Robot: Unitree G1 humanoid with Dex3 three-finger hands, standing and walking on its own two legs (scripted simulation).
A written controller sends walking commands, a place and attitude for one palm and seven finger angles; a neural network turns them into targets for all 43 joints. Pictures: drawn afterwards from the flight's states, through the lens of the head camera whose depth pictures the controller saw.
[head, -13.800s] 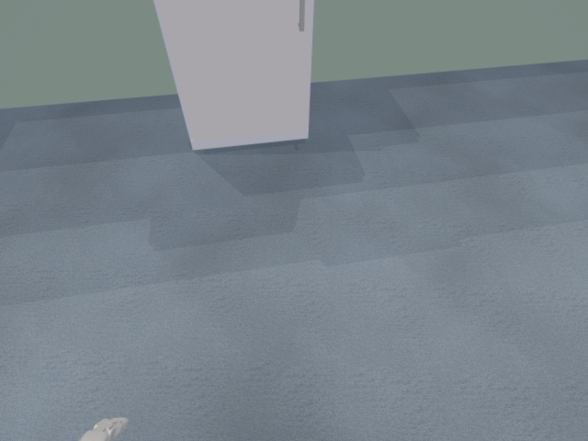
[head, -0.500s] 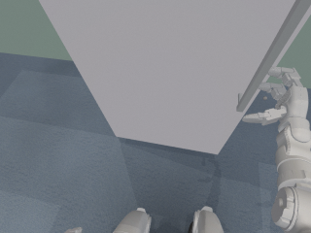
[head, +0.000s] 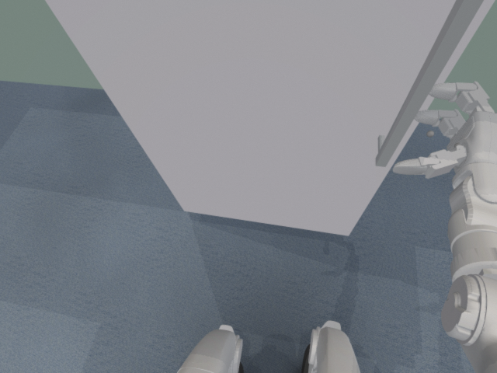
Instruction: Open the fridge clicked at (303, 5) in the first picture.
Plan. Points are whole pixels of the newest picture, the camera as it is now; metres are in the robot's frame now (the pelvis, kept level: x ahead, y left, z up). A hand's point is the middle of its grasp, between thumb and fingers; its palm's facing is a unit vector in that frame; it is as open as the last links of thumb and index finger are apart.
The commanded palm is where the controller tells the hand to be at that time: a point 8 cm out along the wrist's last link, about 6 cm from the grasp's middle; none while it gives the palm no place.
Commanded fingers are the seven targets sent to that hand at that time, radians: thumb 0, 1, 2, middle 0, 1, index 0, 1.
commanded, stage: slide the fingers in behind the handle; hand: right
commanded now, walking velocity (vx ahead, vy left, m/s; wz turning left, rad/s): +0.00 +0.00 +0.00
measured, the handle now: (435, 47) +0.53 -0.17 +0.19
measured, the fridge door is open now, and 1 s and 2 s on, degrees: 0 0 0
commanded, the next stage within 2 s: grip the handle and tug to test in 1.72 s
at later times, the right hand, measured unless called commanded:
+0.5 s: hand (413, 143) +0.47 -0.18 +0.07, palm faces +0.05 +1.00 -0.01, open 14.0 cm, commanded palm +0.44 -0.22 +0.07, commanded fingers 0.00 0.50 -0.30 0.30 1.20 0.30 1.20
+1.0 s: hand (396, 141) +0.47 -0.15 +0.07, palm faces +0.04 +1.00 -0.01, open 14.0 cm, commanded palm +0.44 -0.20 +0.07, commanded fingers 0.00 0.50 -0.30 0.30 1.20 0.30 1.20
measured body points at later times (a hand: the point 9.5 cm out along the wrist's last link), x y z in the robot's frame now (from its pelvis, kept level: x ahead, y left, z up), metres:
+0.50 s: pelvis +0.01 +0.00 +0.01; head +0.11 -0.02 +0.45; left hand +0.05 +0.26 -0.11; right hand +0.46 -0.23 +0.08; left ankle -0.02 +0.13 -0.64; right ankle +0.07 -0.12 -0.64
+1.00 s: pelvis +0.01 +0.01 +0.01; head +0.10 +0.00 +0.45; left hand +0.05 +0.27 -0.11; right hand +0.46 -0.21 +0.08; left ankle -0.02 +0.13 -0.64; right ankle +0.07 -0.12 -0.64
